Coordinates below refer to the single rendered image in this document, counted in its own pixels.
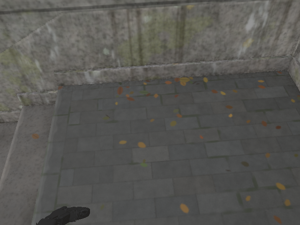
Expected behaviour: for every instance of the stairs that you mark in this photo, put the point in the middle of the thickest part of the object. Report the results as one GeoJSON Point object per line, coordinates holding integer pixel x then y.
{"type": "Point", "coordinates": [23, 147]}

